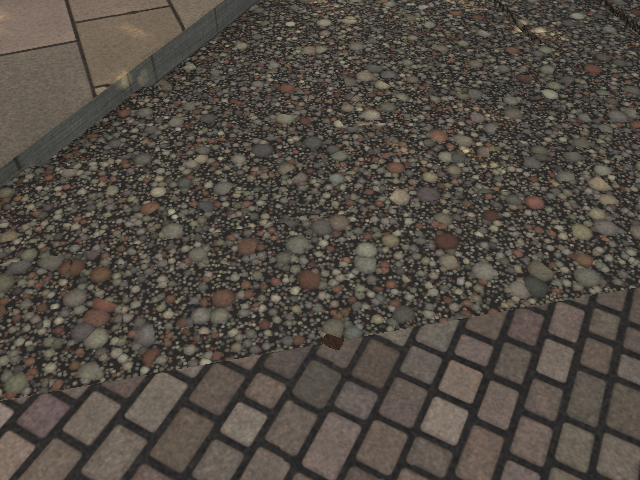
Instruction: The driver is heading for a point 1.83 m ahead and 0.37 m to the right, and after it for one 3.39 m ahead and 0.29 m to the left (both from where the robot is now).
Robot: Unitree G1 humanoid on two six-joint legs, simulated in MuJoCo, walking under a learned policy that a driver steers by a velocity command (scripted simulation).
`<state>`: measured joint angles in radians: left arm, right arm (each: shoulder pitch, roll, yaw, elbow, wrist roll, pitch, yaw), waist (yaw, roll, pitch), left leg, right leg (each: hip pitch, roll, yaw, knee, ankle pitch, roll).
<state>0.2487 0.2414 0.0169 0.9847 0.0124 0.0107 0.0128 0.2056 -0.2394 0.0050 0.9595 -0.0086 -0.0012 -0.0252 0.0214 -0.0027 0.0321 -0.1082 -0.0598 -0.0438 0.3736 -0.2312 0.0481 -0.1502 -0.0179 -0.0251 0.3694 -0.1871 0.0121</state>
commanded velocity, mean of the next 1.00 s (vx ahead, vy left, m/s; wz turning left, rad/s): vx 0.22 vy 0.00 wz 0.01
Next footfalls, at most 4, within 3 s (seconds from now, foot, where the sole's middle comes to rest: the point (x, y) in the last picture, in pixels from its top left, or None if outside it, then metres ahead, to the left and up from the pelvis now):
1.08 left None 0.44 0.02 -0.78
1.62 right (401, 388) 0.74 -0.15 -0.78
2.20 left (370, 274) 1.11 -0.09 -0.82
2.72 right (456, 221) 1.32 -0.35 -0.82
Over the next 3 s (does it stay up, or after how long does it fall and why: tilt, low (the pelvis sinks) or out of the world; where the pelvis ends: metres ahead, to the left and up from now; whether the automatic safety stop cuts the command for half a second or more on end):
stays up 1.31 -0.29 -0.03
